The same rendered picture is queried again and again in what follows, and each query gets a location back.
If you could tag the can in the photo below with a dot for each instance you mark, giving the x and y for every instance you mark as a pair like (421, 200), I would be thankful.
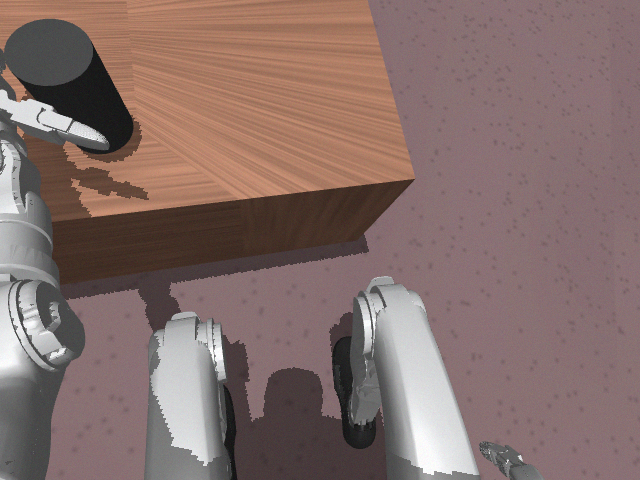
(57, 63)

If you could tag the left robot hand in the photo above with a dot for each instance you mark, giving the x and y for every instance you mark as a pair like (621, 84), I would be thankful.
(42, 121)

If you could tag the left robot arm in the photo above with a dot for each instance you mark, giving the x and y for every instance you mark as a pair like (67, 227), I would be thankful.
(39, 333)

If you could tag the right robot hand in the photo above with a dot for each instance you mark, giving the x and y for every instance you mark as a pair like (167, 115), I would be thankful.
(509, 461)

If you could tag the right robot foot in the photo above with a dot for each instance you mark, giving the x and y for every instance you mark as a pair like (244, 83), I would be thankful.
(355, 435)

